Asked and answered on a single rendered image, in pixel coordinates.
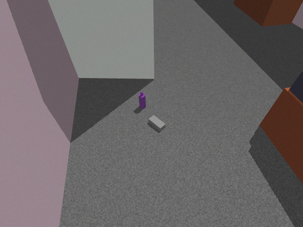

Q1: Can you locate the bed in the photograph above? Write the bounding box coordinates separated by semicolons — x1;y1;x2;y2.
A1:
260;71;303;184

